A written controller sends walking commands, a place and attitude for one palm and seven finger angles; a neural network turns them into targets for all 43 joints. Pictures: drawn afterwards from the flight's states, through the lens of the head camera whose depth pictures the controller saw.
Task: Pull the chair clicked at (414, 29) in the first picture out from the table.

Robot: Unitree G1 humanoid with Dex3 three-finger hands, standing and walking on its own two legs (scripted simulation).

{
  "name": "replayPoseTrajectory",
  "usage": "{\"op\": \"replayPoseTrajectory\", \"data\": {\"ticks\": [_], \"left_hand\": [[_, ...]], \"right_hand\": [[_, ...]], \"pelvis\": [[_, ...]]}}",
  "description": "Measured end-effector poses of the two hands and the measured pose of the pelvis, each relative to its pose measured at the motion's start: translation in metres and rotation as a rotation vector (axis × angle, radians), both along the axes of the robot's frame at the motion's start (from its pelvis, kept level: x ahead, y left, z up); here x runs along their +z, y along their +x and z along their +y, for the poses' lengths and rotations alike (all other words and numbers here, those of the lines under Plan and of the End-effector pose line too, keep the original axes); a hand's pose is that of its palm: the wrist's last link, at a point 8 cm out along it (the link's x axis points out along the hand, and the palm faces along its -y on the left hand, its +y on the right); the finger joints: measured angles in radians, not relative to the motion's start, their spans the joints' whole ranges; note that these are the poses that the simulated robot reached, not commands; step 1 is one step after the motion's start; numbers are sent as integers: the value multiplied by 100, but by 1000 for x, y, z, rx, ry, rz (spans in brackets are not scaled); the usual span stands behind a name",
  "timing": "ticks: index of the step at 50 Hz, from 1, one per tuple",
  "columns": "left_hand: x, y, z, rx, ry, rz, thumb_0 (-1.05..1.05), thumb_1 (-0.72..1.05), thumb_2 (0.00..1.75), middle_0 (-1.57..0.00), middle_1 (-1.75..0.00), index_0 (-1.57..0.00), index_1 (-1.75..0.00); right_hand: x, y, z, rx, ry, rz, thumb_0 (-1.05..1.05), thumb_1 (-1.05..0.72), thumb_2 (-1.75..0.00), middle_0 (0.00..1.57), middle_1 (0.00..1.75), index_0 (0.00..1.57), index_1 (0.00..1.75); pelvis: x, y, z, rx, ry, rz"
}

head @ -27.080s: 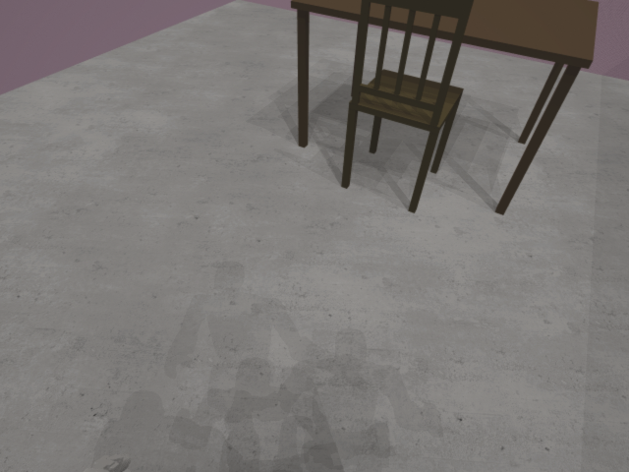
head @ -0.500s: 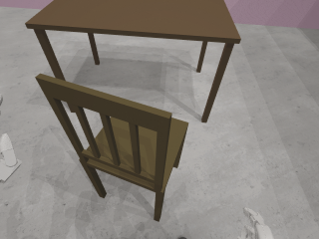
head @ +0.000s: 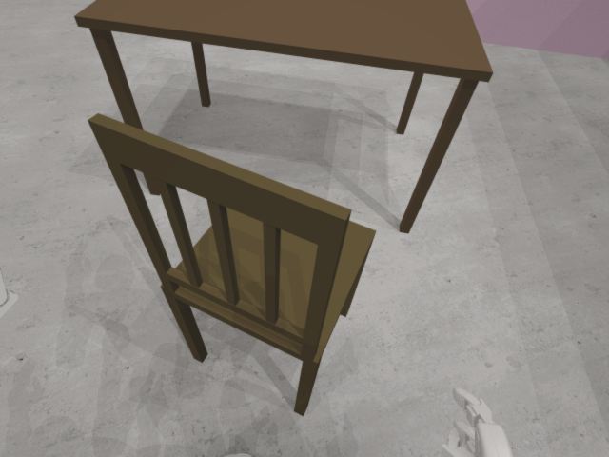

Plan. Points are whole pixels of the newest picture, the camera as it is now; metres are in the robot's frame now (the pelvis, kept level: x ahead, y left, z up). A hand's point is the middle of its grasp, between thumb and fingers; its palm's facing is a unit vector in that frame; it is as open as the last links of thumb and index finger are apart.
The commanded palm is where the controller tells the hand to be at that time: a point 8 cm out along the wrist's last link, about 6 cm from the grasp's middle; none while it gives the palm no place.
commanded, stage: step back with the hand held close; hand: left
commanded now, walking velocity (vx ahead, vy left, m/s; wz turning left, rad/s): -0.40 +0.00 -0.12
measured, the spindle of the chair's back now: (226, 258) +0.42 +0.16 -0.05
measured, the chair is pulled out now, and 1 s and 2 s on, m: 0.53 0.53 0.53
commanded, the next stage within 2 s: stop stepping back and stand still in 0.42 s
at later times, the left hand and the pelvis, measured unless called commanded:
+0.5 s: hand (8, 404) +0.12 +0.21 +0.21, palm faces +0.36 -0.79 -0.50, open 7.4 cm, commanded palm +0.06 +0.26 +0.20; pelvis -0.11 -0.02 +0.01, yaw -6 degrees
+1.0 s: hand out of the picture +0.01 +0.25 +0.21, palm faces +0.48 -0.78 -0.40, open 7.4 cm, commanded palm -0.04 +0.28 +0.20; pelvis -0.19 -0.02 +0.01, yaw -3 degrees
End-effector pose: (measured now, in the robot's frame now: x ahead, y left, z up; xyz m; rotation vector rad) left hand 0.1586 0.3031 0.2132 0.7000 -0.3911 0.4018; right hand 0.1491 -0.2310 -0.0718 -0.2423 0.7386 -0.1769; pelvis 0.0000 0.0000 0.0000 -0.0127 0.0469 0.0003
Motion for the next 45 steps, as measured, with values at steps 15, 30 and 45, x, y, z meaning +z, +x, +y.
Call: {"op": "replayPoseTrajectory", "data": {"ticks": [15,30,45], "left_hand": [[-5,-19,-12,-150,-48,100,1,89,90,-22,-30,-22,-30],[8,-98,-55,-149,-121,68,1,89,90,-22,-30,-21,-30],[7,-176,-35,-110,-81,16,1,88,90,-22,-30,-22,-30]], "right_hand": [[35,-17,0,-18,-27,-92,1,-90,-90,20,30,20,30],[17,-157,-41,-95,25,48,1,-90,-90,20,30,21,30],[22,-225,-40,-108,-12,-42,1,-90,-90,20,30,20,30]], "pelvis": [[16,-45,2,-63,-2,-12],[26,-127,-27,-116,56,-27],[15,-179,-20,-56,3,-91]]}}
